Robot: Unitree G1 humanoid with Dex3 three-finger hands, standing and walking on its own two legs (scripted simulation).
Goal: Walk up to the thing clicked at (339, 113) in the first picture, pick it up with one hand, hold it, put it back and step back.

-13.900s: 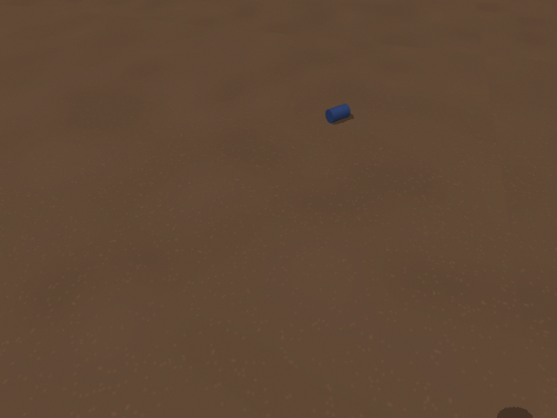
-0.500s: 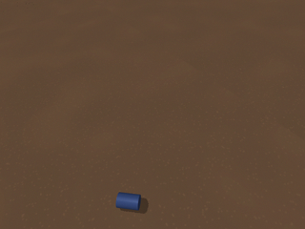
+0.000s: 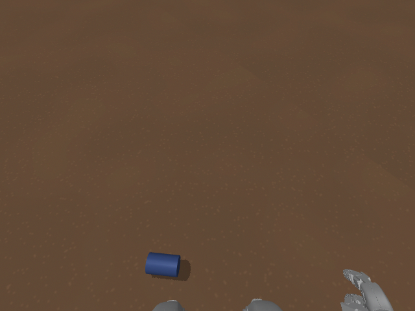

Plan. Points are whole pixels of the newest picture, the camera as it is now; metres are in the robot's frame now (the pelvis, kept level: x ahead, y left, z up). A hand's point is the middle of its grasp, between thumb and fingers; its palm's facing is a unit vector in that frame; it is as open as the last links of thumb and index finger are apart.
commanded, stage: walk up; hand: left
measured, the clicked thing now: (163, 264) +0.36 +0.24 -0.71
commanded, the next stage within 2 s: none
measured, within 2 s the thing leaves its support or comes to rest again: neither
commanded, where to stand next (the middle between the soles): +0.03 +0.01 m, yaw -2 degrees
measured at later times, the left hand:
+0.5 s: hand out of the picture +0.02 +0.31 -0.13, palm faces +0.01 -0.89 -0.45, open 7.4 cm
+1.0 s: hand out of the picture +0.12 +0.24 -0.12, palm faces -0.03 -0.95 -0.32, open 7.4 cm
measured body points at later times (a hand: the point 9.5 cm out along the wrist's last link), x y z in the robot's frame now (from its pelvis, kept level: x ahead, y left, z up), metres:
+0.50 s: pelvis -0.02 +0.02 +0.01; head -0.01 +0.01 +0.46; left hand +0.02 +0.36 -0.10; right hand +0.02 -0.30 -0.12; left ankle -0.04 +0.14 -0.72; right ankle +0.01 -0.12 -0.70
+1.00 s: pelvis -0.01 +0.01 +0.02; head +0.00 +0.00 +0.47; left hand +0.12 +0.29 -0.10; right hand +0.09 -0.30 -0.10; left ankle -0.04 +0.14 -0.72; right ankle +0.02 -0.11 -0.72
